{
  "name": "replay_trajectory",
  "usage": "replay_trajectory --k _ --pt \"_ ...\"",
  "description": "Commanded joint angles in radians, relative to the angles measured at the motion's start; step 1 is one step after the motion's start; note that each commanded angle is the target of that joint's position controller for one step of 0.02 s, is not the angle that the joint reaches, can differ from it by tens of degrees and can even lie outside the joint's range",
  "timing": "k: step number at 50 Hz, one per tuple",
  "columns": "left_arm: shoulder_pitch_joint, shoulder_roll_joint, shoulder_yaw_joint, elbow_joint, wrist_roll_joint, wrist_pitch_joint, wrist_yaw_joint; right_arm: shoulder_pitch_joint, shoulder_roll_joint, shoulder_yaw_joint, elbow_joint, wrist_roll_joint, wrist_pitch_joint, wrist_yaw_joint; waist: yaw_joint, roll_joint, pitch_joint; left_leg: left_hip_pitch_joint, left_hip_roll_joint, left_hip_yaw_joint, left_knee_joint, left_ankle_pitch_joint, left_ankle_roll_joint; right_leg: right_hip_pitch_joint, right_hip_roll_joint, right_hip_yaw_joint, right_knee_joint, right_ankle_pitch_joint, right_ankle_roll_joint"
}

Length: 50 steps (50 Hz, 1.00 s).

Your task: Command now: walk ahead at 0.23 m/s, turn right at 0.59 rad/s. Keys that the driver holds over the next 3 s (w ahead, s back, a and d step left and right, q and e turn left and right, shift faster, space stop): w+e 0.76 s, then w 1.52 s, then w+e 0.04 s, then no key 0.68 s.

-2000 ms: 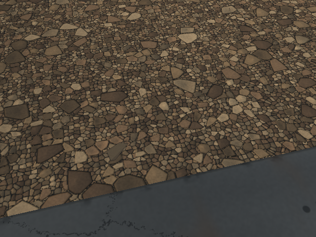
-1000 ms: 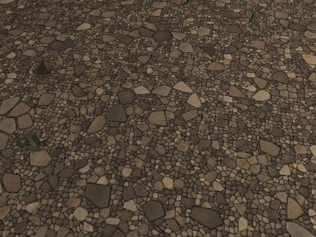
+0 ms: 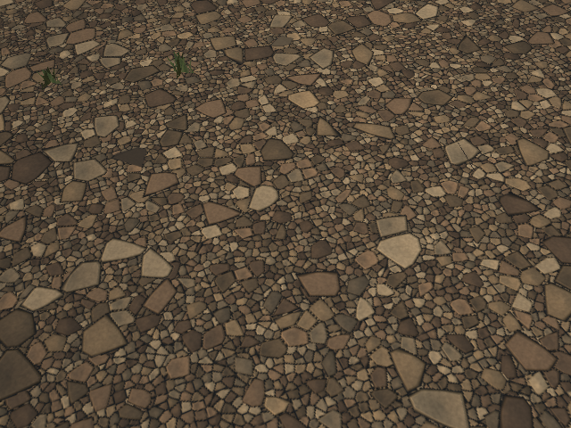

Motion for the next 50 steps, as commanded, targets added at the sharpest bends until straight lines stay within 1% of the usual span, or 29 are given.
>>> replay_trajectory --k 1,4,5,6,7,8,9,10,11,12,14,17,20,23,26,28,29,30,31,32,33,34,35,36,37,39,41,44,50 --pt "0.045 0.17 0.053 -0.046 0.008 -0.015 -0.002 -0.09 -0.07 -0.011 -0.096 0.001 -0.032 0.007 0.036 -0.148 -0.013 -0.088 -0.014 -0.011 -0.118 -0.032 0.012 0.118 -0.252 0.388 -0.214 -0.386 -0.174" --pt "0.024 0.182 0.059 -0.046 0.01 -0.022 -0.011 -0.067 -0.065 -0.005 -0.095 0.011 -0.054 0.004 0.011 -0.147 -0.005 0.074 -0.053 -0.008 -0.253 -0.082 0.043 0.013 -0.222 0.413 -0.192 -0.404 -0.166" --pt "-0.011 0.18 0.06 -0.052 0.006 -0.022 -0.014 -0.023 -0.061 -0.005 -0.085 0.019 -0.062 -0.001 -0.023 -0.142 -0.001 0.191 -0.068 -0.005 -0.335 -0.065 0.06 -0.068 -0.199 0.408 -0.182 -0.408 -0.148" --pt "-0.061 0.173 0.06 -0.061 0.001 -0.022 -0.014 0.058 -0.052 -0.004 -0.059 0.024 -0.07 -0.009 -0.085 -0.118 0.004 0.354 -0.071 0.0 -0.476 0.028 0.077 -0.17 -0.155 0.387 -0.144 -0.428 -0.114" --pt "-0.087 0.147 0.057 -0.069 -0.006 -0.028 -0.007 0.142 -0.082 -0.014 -0.034 0.021 -0.08 -0.024 -0.132 -0.063 0.007 0.548 -0.024 -0.031 -0.566 0.057 0.09 -0.329 -0.09 0.329 -0.051 -0.473 -0.057" --pt "-0.066 0.062 0.036 -0.083 -0.014 -0.037 -0.002 0.214 -0.178 -0.032 -0.031 0.011 -0.09 -0.04 -0.141 0.133 -0.027 0.66 0.222 -0.273 -0.696 -0.211 0.119 -0.447 0.006 0.159 0.237 -0.483 0.006" --pt "-0.089 0.056 0.028 -0.108 -0.003 -0.047 0.001 0.171 -0.285 -0.056 -0.044 -0.009 -0.09 -0.045 -0.124 0.207 0.02 0.591 0.424 -0.628 -0.821 -0.464 0.198 -0.596 0.094 0.027 0.439 -0.372 0.028" --pt "-0.133 0.124 0.04 -0.113 0.026 -0.052 -0.004 0.127 -0.232 -0.05 -0.034 -0.011 -0.09 -0.043 -0.081 0.094 0.094 0.475 0.423 -0.607 -0.807 -0.495 0.232 -0.596 -0.028 0.055 0.537 -0.267 0.023" --pt "-0.104 0.134 0.046 -0.087 0.023 -0.055 -0.02 0.078 -0.161 -0.03 -0.041 0.002 -0.096 -0.035 -0.045 0.074 0.116 0.427 0.357 -0.507 -0.807 -0.429 0.215 -0.56 -0.043 0.048 0.562 -0.199 0.031" --pt "-0.06 0.13 0.046 -0.054 0.02 -0.053 -0.035 0.041 -0.125 -0.02 -0.047 0.008 -0.103 -0.028 -0.019 0.075 0.116 0.415 0.295 -0.384 -0.811 -0.304 0.188 -0.526 -0.051 0.028 0.59 -0.138 0.048" --pt "-0.031 0.119 0.043 -0.026 0.026 -0.042 -0.059 0.046 -0.102 -0.012 -0.038 0.012 -0.116 -0.027 -0.017 0.107 0.089 0.398 0.232 -0.212 -0.811 -0.097 0.172 -0.484 -0.069 -0.017 0.67 -0.062 0.067" --pt "-0.099 0.086 0.03 -0.043 0.021 -0.039 -0.068 0.122 -0.102 -0.016 -0.002 0.009 -0.132 -0.01 -0.046 0.075 0.091 0.435 0.226 -0.095 -0.795 0.095 0.174 -0.533 -0.09 -0.032 0.689 0.009 0.077" --pt "-0.189 0.073 0.021 -0.065 0.021 -0.038 -0.072 0.176 -0.1 -0.017 0.028 0.008 -0.136 -0.004 -0.078 0.08 0.108 0.477 0.227 -0.014 -0.781 0.249 0.178 -0.56 -0.106 -0.06 0.593 0.045 0.083" --pt "-0.276 0.048 0.004 -0.092 0.021 -0.04 -0.085 0.187 -0.106 -0.017 0.051 0.011 -0.137 -0.004 -0.094 0.093 0.117 0.484 0.227 0.071 -0.76 0.401 0.173 -0.495 -0.127 -0.133 0.423 0.074 0.072" --pt "-0.343 0.034 -0.009 -0.123 0.021 -0.042 -0.092 0.22 -0.123 -0.02 0.085 0.012 -0.131 -0.013 -0.106 0.095 0.13 0.522 0.251 0.122 -0.732 0.531 0.161 -0.416 -0.126 -0.212 0.274 0.014 0.027" --pt "-0.309 0.042 -0.007 -0.117 0.026 -0.044 -0.08 0.224 -0.145 -0.022 0.103 0.013 -0.123 -0.018 -0.077 0.106 0.092 0.544 0.252 0.18 -0.618 0.866 0.144 -0.281 -0.067 -0.267 0.201 -0.059 -0.019" --pt "-0.249 0.057 0.001 -0.103 0.028 -0.046 -0.07 0.233 -0.166 -0.024 0.113 0.015 -0.117 -0.021 -0.043 0.115 0.04 0.554 0.256 0.203 -0.497 1.08 0.139 -0.183 -0.021 -0.289 0.186 -0.105 -0.044" --pt "-0.122 0.081 0.014 -0.07 0.031 -0.054 -0.059 0.237 -0.181 -0.025 0.118 0.018 -0.112 -0.025 0.018 0.111 -0.045 0.522 0.257 0.224 -0.318 1.158 0.133 -0.016 0.018 -0.283 0.147 -0.109 -0.074" --pt "0.057 0.117 0.034 -0.012 0.039 -0.062 -0.044 0.222 -0.179 -0.021 0.107 0.02 -0.11 -0.026 0.105 0.072 -0.15 0.383 0.237 0.247 -0.077 1.024 0.111 0.246 0.013 -0.227 0.089 -0.077 -0.106" --pt "0.138 0.23 0.065 -0.003 0.043 -0.062 -0.028 0.25 -0.084 0.005 0.045 0.031 -0.113 -0.009 0.106 -0.125 -0.288 0.009 0.161 0.239 0.272 0.431 0.067 0.594 -0.268 0.186 0.036 -0.342 -0.204" --pt "0.137 0.284 0.078 -0.029 0.006 -0.058 -0.019 0.186 -0.087 0.002 -0.016 0.019 -0.123 0.003 0.098 -0.212 -0.383 -0.209 -0.005 0.104 0.511 -0.152 0.036 0.678 -0.477 0.682 -0.112 -0.218 -0.298" --pt "0.148 0.259 0.075 -0.001 -0.003 -0.052 -0.01 0.045 -0.134 -0.012 -0.042 0.015 -0.125 0.006 0.134 -0.085 -0.273 -0.306 0.042 -0.013 0.538 -0.048 0.045 0.632 -0.42 0.541 -0.12 -0.044 -0.273" --pt "0.109 0.218 0.063 0.023 -0.008 -0.055 0.0 0.041 -0.101 0.002 -0.049 0.025 -0.136 0.007 0.084 -0.069 -0.142 -0.295 0.086 -0.007 0.46 0.036 0.052 0.484 -0.395 0.389 -0.117 0.114 -0.253" --pt "0.065 0.172 0.049 0.028 -0.008 -0.061 0.005 0.059 -0.095 0.005 -0.033 0.018 -0.138 0.006 0.032 -0.027 -0.062 -0.232 0.117 -0.005 0.358 0.059 0.052 0.344 -0.336 0.291 -0.13 0.228 -0.211" --pt "0.022 0.149 0.039 0.025 -0.012 -0.067 0.007 0.085 -0.095 0.004 -0.027 0.001 -0.124 0.006 -0.014 -0.028 -0.025 -0.167 0.129 -0.009 0.307 0.046 0.042 0.238 -0.287 0.227 -0.144 0.294 -0.194" --pt "-0.012 0.119 0.025 0.022 -0.014 -0.084 0.003 0.141 -0.084 0.005 -0.002 -0.02 -0.089 0.014 -0.057 -0.047 -0.031 -0.089 0.13 0.005 0.249 0.037 0.023 0.144 -0.241 0.161 -0.174 0.349 -0.194" --pt "0.01 0.124 0.024 0.046 -0.015 -0.099 0.0 0.122 -0.063 0.009 -0.002 -0.018 -0.074 0.022 -0.059 -0.057 -0.011 -0.096 0.125 0.027 0.178 0.096 0.01 0.095 -0.222 0.128 -0.22 0.333 -0.194" --pt "0.074 0.116 0.018 0.087 -0.019 -0.108 -0.002 -0.014 -0.05 0.013 -0.035 -0.013 -0.074 0.027 -0.019 -0.068 0.049 -0.164 0.13 0.04 0.019 0.249 0.005 0.108 -0.203 0.106 -0.267 0.316 -0.166" --pt "0.187 0.128 0.015 0.147 -0.015 -0.12 0.007 -0.225 -0.039 0.021 -0.085 0.001 -0.087 0.038 0.061 -0.069 0.07 -0.197 0.08 0.059 -0.228 0.409 0.041 0.275 -0.228 0.098 -0.239 0.426 -0.123"
Next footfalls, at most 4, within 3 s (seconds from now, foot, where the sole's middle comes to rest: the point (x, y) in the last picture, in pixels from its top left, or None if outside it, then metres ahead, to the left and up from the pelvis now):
0.16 left None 0.08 0.12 -0.78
0.62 right None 0.31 -0.18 -0.78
1.14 left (400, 353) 0.68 -0.21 -0.78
1.68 right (515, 306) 0.81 -0.52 -0.78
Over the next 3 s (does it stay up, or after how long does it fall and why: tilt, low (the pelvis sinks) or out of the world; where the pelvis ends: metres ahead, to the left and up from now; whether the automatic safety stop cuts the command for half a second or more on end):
stays up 1.17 -0.64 0.00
